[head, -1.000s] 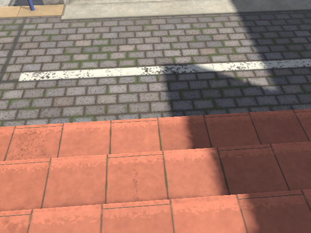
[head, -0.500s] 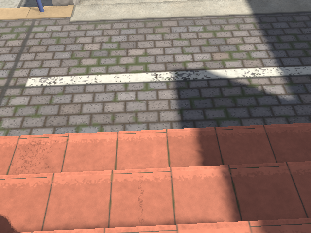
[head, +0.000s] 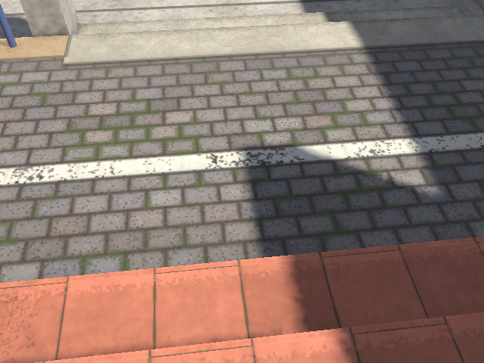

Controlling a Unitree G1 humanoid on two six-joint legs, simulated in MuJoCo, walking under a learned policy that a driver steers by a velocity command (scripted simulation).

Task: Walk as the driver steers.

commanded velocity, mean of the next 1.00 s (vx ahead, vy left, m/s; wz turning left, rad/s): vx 0.50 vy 0.00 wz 0.00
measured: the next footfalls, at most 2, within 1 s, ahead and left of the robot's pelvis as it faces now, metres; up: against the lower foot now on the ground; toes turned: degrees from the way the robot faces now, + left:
right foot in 0.22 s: +0.23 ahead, -0.11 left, +0.00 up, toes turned -4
left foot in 0.70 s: +0.51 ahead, +0.07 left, -0.10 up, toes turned +3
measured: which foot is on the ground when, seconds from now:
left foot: down 0.00-0.24, up 0.26-0.68, down 0.70-1.00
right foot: up 0.00-0.20, down 0.22-0.72, up 0.74-1.00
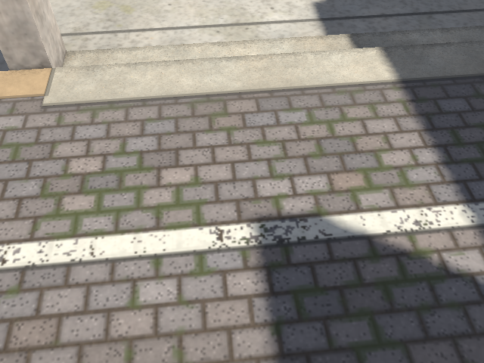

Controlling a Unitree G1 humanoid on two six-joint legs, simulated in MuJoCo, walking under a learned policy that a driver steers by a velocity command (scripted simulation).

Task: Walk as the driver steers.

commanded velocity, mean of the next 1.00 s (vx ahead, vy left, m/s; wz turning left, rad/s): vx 0.45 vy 0.00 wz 0.36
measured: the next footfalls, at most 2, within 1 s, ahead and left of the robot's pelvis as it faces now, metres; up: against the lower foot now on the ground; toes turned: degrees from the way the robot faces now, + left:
right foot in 0.24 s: +0.29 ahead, -0.17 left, -0.10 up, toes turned -2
left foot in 0.84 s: +0.60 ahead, +0.09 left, -0.21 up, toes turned +27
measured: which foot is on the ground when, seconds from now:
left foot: down 0.00-0.26, up 0.28-0.82, down 0.84-1.00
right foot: up 0.00-0.22, down 0.24-0.84, up 0.86-1.00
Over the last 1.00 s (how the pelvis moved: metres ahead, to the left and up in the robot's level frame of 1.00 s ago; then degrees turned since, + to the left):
0.52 -0.01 -0.12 0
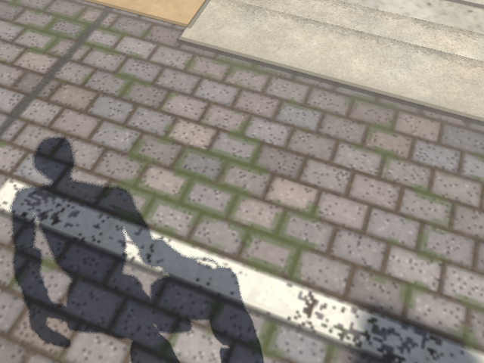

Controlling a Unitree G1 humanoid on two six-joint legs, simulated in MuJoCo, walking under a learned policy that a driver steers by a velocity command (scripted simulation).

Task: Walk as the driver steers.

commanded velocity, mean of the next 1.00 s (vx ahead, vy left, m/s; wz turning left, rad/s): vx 0.05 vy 0.00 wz -0.34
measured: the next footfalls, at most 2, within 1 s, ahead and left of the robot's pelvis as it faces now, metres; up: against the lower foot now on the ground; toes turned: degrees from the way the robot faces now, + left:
right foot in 0.26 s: +0.17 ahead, -0.15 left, +0.00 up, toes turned -5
left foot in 0.68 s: +0.15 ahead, +0.05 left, +0.00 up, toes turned -19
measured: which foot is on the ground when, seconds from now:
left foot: down 0.00-0.28, up 0.30-0.66, down 0.68-1.00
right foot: up 0.00-0.24, down 0.26-0.68, up 0.70-1.00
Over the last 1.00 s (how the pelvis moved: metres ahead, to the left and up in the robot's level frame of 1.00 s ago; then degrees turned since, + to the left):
0.52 0.00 -0.21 25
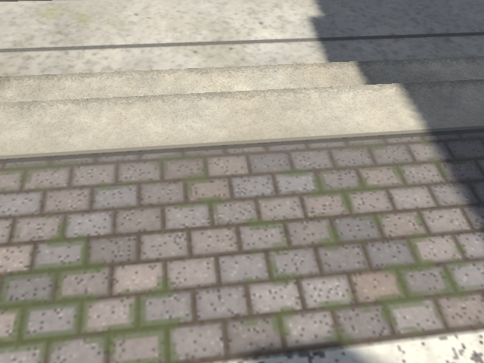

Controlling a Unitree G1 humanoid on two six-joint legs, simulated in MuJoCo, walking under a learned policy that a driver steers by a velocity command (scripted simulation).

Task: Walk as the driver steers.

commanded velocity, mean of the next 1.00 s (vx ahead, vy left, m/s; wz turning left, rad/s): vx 0.25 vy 0.00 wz -0.01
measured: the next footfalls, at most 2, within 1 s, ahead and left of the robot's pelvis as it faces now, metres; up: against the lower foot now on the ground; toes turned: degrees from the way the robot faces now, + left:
right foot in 0.10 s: +0.04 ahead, -0.11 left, +0.00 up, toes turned -1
left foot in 0.42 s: +0.04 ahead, +0.09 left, +0.00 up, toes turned +0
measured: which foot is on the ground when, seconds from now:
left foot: down 0.00-0.10, up 0.12-0.40, down 0.42-0.86, up 0.88-1.00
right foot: up 0.00-0.08, down 0.10-0.44, up 0.46-0.84, down 0.86-1.00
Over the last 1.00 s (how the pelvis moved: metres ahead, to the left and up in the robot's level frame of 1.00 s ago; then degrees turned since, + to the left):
0.09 -0.02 0.02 -26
